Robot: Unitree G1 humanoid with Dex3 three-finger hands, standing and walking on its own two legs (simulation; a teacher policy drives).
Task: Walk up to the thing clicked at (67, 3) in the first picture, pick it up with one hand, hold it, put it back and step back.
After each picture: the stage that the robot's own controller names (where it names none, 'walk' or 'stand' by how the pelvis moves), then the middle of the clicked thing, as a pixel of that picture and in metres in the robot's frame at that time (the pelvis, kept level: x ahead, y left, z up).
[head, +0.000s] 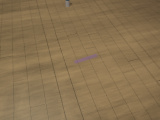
stand; (67, 2) +2.39 +0.20 -0.72
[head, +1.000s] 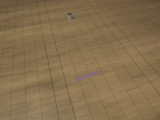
walk; (69, 16) +2.25 +0.30 -0.72
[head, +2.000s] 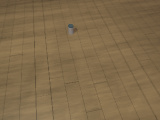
walk; (70, 29) +1.59 +0.24 -0.72
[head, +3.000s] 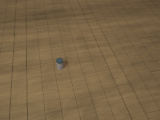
walk; (59, 63) +1.02 +0.22 -0.69
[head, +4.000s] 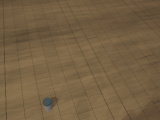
walk; (47, 104) +0.61 +0.22 -0.71
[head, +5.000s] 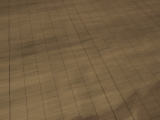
stand; out of the picture +0.38 +0.20 -0.71
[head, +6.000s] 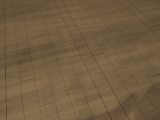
walk; out of the picture +0.37 +0.21 -0.72
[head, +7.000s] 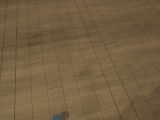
stand; out of the picture +0.42 +0.18 -0.70
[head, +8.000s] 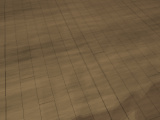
stand; out of the picture +0.38 +0.21 -0.72
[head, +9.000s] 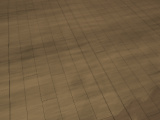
stand; out of the picture +0.42 +0.20 -0.73
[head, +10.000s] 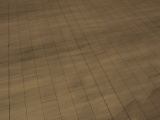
stand; out of the picture +0.41 +0.20 -0.73
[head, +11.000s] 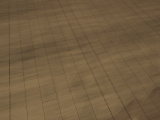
stand; out of the picture +0.41 +0.20 -0.73
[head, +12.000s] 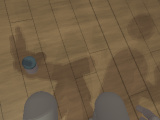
go down; (30, 65) +0.47 +0.23 -0.40
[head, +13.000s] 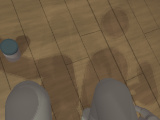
go down; (11, 51) +0.48 +0.26 -0.29
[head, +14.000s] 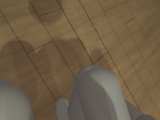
close in; out of the picture +0.45 +0.30 -0.23
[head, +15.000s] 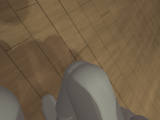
close; out of the picture +0.45 +0.31 -0.22
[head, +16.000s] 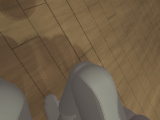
lift; out of the picture +0.43 +0.28 -0.23
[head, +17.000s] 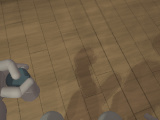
lift; (24, 85) +0.34 +0.19 -0.04
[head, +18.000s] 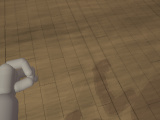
hold; out of the picture +0.30 +0.17 -0.42
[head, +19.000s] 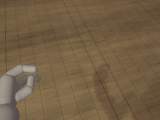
hold; out of the picture +0.24 +0.15 -0.70
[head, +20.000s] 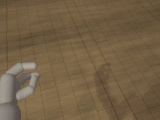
crouch; out of the picture +0.25 +0.12 -0.70
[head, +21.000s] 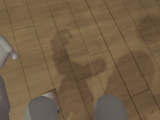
crouch; (50, 104) +0.30 +0.12 -0.44
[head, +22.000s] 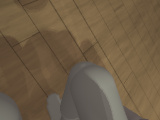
lower; out of the picture +0.31 +0.15 -0.26
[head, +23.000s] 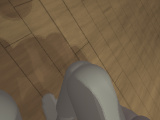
lower; out of the picture +0.32 +0.15 -0.25
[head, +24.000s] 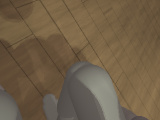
lower; out of the picture +0.33 +0.14 -0.25
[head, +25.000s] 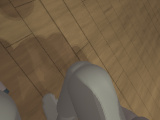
lower; out of the picture +0.33 +0.13 -0.25
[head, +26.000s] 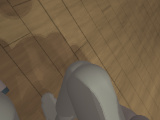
loosen; out of the picture +0.34 +0.13 -0.25
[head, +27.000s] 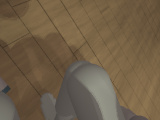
withdraw; out of the picture +0.34 +0.12 -0.25
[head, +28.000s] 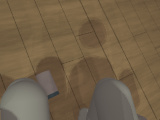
stand; (47, 85) +0.35 +0.08 -0.30
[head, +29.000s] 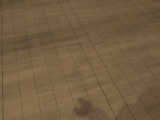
stand; out of the picture +0.27 +0.02 -0.67
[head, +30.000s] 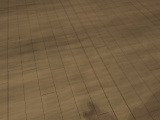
stand; out of the picture +0.28 +0.04 -0.69
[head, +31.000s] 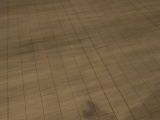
stand; out of the picture +0.27 +0.03 -0.69
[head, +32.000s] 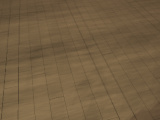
stand; out of the picture +0.29 +0.02 -0.75
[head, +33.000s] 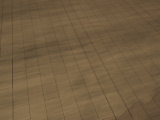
stand; out of the picture +0.26 +0.03 -0.75
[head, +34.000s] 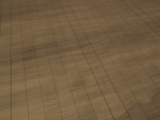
walk; out of the picture +0.26 +0.04 -0.75
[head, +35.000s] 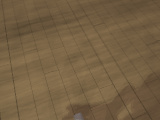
walk; out of the picture +0.38 +0.02 -0.73
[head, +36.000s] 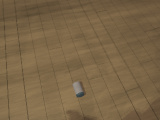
walk; (78, 89) +0.63 +0.02 -0.71
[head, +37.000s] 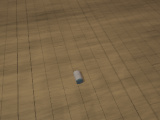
stand; (78, 77) +0.90 +0.04 -0.73
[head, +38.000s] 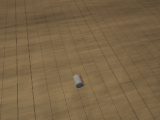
stand; (77, 81) +0.88 +0.02 -0.75
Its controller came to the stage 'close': yes
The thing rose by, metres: 0.69
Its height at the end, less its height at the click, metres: -0.02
